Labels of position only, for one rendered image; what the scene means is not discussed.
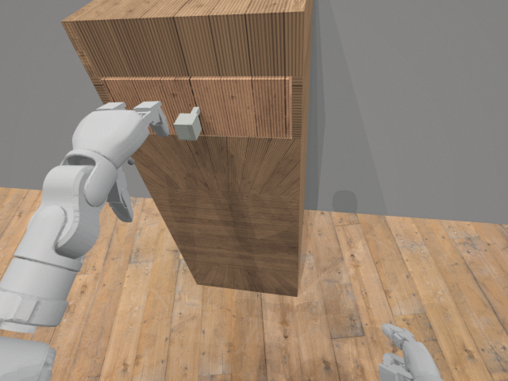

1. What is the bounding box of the robot right hand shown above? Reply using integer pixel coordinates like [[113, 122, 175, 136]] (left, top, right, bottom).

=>
[[379, 323, 441, 381]]

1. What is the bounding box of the robot left hand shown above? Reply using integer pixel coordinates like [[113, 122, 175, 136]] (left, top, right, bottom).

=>
[[72, 101, 169, 222]]

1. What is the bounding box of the drawer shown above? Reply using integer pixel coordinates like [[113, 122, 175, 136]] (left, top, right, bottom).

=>
[[101, 76, 292, 137]]

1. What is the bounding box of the cabinet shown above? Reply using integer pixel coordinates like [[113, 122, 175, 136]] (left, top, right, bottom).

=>
[[61, 0, 313, 297]]

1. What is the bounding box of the handle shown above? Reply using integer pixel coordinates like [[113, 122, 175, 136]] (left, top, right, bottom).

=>
[[174, 107, 202, 140]]

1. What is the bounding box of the left robot upper arm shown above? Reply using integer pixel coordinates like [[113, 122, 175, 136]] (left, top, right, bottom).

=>
[[0, 336, 56, 381]]

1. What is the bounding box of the left robot forearm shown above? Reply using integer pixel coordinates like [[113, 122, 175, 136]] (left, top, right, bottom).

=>
[[0, 149, 117, 333]]

